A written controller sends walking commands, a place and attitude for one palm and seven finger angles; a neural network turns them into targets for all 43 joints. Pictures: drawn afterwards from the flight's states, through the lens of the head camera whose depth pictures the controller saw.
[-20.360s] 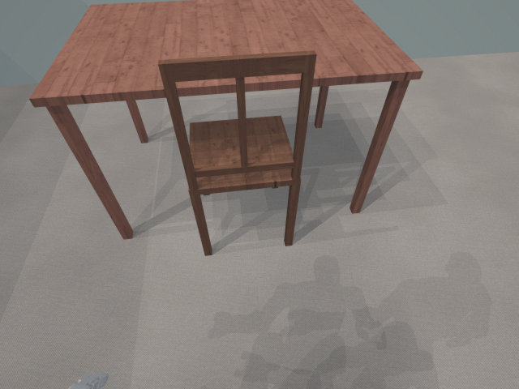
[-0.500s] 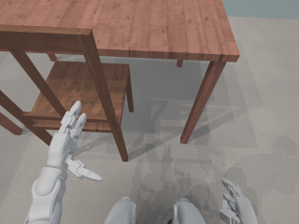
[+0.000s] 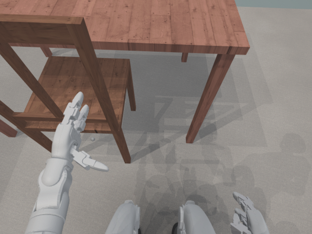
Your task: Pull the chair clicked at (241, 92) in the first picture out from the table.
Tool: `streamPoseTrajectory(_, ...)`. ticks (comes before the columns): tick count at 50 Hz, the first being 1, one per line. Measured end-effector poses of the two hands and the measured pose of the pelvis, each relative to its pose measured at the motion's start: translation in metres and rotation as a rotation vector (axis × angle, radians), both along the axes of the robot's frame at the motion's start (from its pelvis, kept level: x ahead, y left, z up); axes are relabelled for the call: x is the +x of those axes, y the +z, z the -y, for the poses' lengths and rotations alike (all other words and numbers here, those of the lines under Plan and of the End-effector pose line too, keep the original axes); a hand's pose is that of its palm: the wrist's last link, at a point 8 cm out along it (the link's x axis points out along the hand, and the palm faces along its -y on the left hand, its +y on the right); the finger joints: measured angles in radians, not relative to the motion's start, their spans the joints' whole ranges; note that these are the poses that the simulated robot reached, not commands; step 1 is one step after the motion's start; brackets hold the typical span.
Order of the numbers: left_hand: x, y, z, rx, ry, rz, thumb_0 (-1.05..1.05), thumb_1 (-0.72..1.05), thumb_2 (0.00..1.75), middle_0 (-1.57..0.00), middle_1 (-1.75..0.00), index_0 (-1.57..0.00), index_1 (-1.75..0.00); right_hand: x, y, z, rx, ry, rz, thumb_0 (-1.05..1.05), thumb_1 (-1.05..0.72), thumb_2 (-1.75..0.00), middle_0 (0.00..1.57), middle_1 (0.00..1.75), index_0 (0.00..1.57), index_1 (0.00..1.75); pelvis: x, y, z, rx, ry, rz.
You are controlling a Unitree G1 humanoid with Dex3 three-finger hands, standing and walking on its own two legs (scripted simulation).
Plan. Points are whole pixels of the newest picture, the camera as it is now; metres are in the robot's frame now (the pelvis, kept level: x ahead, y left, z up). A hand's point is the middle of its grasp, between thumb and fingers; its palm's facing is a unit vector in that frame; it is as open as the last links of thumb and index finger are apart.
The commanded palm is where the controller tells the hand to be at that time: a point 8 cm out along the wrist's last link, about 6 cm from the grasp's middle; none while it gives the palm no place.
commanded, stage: aim the fingers beside a spindle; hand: left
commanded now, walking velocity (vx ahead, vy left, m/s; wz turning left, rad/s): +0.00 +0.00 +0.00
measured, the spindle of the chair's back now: (36, 87) +0.49 +0.36 +0.03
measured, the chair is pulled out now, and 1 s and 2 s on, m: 0.00 0.00 0.00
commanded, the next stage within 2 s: none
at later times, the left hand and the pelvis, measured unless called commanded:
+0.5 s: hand (94, 141) +0.33 +0.17 +0.02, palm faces -0.05 -1.00 -0.03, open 17.0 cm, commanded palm +0.32 +0.23 +0.03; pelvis +0.00 +0.00 +0.00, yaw +0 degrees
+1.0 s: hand (92, 139) +0.34 +0.17 +0.02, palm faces -0.05 -1.00 -0.04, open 17.0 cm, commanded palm +0.32 +0.23 +0.03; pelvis +0.00 +0.01 +0.00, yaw +0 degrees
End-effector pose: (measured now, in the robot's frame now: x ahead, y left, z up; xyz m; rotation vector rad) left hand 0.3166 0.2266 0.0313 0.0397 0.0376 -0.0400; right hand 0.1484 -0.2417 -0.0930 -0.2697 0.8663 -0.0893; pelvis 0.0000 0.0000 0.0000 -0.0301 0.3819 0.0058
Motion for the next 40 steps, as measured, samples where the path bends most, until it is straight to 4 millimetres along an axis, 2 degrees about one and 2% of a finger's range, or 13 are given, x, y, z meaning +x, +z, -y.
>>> streamPoseTrajectory(8,0.005,-0.006,0.007,-0.003,-0.013,-0.008,-0.01,-0.5,0.3,-0.06,-0.08,-0.06,-0.08,-0.004,-0.004,0.001,0.003,-0.013,-0.02,0.01,-0.9,-0.9,0.2,0.3,0.2,0.3,0.0,-0.002,0.0,0.003,-0.005,-0.008)
streamPoseTrajectory(18,-0.001,-0.001,-0.006,0.009,0.023,0.0,-0.01,-0.5,0.3,-0.06,-0.08,-0.06,-0.08,-0.002,-0.003,-0.002,0.01,-0.007,-0.021,0.01,-0.9,-0.9,0.2,0.3,0.2,0.3,0.0,0.0,-0.001,0.001,-0.002,-0.004)
streamPoseTrajectory(27,0.0,-0.009,0.003,-0.013,-0.013,-0.012,-0.01,-0.5,0.3,-0.06,-0.08,-0.06,-0.08,0.005,0.001,-0.003,-0.007,0.0,-0.004,0.01,-0.9,-0.9,0.2,0.3,0.2,0.3,-0.001,-0.001,-0.003,-0.004,0.002,-0.006)
streamPoseTrajectory(36,0.001,0.0,-0.01,0.004,0.016,0.015,-0.01,-0.5,0.3,-0.06,-0.08,-0.06,-0.08,0.006,0.002,-0.007,0.003,-0.006,-0.005,0.01,-0.9,-0.9,0.2,0.3,0.2,0.3,0.001,0.0,-0.006,-0.006,-0.003,-0.006)
streamPoseTrajectory(40,-0.003,-0.003,-0.009,-0.007,-0.003,-0.011,-0.01,-0.5,0.3,-0.06,-0.08,-0.05,-0.08,0.005,0.002,-0.01,0.009,-0.002,-0.012,0.01,-0.9,-0.9,0.2,0.3,0.2,0.3,0.002,0.001,-0.008,-0.008,0.0,-0.006)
